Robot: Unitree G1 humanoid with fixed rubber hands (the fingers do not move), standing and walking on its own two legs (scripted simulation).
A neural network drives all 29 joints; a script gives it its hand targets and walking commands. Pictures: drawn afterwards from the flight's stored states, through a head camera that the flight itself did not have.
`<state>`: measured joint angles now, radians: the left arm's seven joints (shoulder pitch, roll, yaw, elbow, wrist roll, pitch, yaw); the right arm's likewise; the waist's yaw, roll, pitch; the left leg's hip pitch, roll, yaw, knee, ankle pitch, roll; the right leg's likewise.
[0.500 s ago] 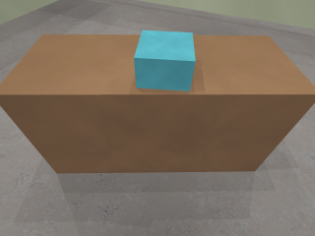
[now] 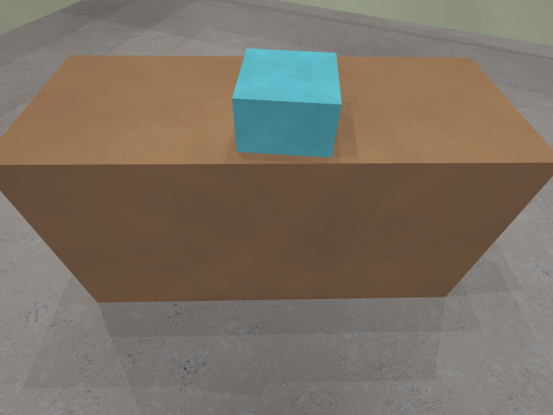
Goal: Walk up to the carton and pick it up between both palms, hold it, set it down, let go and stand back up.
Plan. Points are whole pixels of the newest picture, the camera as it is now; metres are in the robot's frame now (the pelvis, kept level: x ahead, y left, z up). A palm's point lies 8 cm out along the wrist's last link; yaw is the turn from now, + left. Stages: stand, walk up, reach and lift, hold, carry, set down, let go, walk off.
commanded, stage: stand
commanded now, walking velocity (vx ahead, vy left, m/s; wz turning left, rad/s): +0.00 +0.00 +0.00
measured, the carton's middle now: (287, 101) +0.81 -0.03 +0.02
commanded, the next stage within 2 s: walk up in 0.12 s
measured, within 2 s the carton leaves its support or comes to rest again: neither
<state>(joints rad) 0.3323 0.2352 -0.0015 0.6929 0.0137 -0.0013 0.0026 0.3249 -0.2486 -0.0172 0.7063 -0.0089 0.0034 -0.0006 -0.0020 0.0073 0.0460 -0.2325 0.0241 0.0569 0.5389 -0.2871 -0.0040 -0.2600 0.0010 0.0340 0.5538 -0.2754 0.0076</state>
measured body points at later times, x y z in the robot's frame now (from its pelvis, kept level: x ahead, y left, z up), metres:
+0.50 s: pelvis +0.03 -0.01 +0.00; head +0.03 -0.02 +0.45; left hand +0.10 +0.25 -0.11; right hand +0.06 -0.28 -0.13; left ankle +0.00 +0.12 -0.73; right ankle +0.04 -0.12 -0.72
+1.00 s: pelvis +0.20 +0.02 -0.02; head +0.23 +0.02 +0.43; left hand +0.17 +0.29 -0.15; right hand +0.33 -0.23 -0.12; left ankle +0.30 +0.12 -0.74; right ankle +0.07 -0.13 -0.71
